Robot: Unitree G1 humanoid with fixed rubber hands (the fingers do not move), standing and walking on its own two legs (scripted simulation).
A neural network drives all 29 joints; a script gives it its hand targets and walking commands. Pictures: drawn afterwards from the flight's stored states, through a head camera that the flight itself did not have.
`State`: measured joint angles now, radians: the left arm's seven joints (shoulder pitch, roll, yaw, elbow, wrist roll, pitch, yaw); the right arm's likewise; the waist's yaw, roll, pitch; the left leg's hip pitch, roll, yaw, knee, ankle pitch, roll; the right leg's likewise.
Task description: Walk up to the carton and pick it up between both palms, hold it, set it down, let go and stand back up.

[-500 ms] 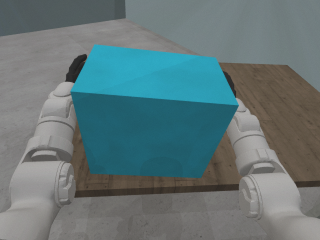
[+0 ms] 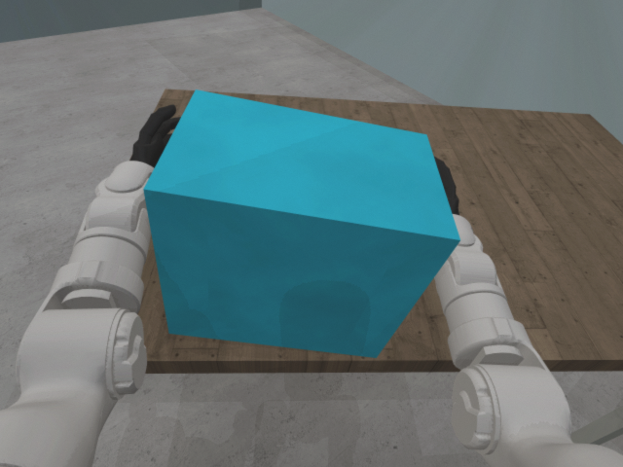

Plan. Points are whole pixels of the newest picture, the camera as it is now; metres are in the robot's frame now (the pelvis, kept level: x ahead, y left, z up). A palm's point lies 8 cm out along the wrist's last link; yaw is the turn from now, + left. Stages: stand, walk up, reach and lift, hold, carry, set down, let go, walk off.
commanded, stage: set down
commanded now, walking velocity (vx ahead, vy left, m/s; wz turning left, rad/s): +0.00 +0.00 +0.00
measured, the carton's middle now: (294, 236) +0.37 +0.01 +0.12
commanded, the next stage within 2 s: none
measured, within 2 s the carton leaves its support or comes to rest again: rests again in 1.76 s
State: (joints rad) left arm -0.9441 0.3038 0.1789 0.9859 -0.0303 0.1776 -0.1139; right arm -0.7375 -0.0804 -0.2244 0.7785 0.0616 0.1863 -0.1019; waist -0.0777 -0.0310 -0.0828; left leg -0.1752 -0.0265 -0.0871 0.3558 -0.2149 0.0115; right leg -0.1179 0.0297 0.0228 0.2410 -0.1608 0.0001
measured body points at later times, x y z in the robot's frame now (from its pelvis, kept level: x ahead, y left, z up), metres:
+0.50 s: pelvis +0.00 +0.00 +0.00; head +0.00 +0.03 +0.45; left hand +0.45 +0.20 +0.16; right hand +0.40 -0.18 +0.15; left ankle -0.02 +0.11 -0.75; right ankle -0.03 -0.12 -0.75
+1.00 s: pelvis +0.00 +0.00 +0.00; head +0.00 +0.04 +0.45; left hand +0.44 +0.19 +0.15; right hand +0.40 -0.19 +0.15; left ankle -0.02 +0.10 -0.75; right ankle -0.03 -0.12 -0.75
